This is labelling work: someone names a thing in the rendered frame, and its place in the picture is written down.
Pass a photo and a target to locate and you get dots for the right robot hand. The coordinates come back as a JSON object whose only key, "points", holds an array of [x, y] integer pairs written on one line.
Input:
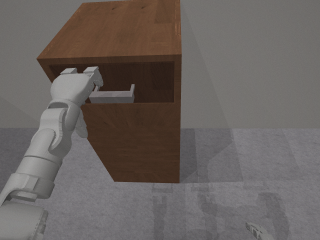
{"points": [[258, 231]]}

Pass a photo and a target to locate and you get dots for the left robot forearm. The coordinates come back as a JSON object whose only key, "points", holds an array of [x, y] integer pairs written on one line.
{"points": [[34, 177]]}

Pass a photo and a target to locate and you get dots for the left robot hand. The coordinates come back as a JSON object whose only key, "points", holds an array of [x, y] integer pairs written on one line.
{"points": [[77, 87]]}

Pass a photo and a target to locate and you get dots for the drawer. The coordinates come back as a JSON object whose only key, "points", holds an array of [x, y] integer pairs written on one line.
{"points": [[154, 81]]}

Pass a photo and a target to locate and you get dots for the left robot upper arm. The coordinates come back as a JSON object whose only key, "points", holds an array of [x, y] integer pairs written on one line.
{"points": [[20, 221]]}

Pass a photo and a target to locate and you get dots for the cabinet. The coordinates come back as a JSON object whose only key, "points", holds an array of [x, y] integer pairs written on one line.
{"points": [[136, 142]]}

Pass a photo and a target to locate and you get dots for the handle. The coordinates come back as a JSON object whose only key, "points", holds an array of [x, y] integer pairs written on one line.
{"points": [[103, 97]]}

